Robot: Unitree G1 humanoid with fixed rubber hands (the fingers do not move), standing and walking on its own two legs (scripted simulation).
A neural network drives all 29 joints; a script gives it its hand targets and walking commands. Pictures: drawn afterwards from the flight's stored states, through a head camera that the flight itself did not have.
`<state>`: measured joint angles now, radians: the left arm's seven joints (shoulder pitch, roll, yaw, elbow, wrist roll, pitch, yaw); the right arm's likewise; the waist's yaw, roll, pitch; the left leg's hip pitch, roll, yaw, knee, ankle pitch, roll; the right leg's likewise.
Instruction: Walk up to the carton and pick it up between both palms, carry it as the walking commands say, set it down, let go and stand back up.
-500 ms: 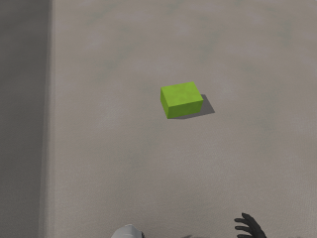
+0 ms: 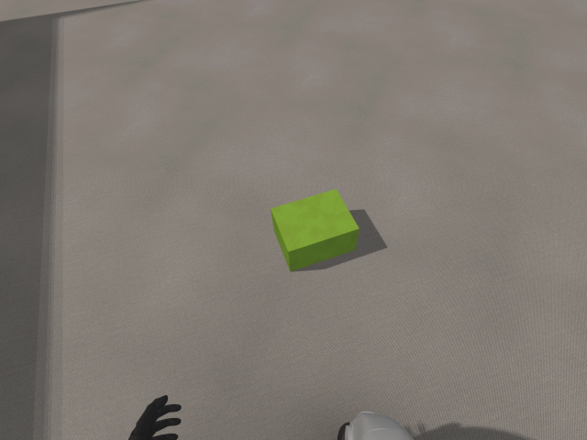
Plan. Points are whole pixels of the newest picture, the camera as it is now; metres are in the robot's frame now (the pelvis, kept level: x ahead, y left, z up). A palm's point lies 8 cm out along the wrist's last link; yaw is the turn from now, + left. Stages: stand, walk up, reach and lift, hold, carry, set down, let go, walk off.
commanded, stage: walk up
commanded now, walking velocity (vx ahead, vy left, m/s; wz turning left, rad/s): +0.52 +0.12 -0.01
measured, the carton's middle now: (313, 229) +0.88 -0.10 -0.68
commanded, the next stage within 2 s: none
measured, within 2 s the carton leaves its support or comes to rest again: neither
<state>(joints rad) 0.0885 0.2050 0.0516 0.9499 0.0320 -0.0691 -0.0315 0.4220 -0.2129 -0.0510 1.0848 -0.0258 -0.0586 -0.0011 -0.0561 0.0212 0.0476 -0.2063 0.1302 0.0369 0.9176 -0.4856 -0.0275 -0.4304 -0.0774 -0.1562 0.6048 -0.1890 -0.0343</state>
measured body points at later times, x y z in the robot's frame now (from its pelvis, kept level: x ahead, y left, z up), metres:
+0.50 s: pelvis +0.25 +0.04 +0.00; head +0.29 +0.05 +0.44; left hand +0.14 +0.27 -0.15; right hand +0.43 -0.18 -0.12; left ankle +0.36 +0.15 -0.73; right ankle +0.08 -0.10 -0.71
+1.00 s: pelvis +0.40 -0.02 +0.01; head +0.41 -0.03 +0.46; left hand +0.52 +0.21 -0.13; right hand +0.33 -0.26 -0.15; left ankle +0.36 +0.15 -0.72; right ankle +0.44 -0.14 -0.73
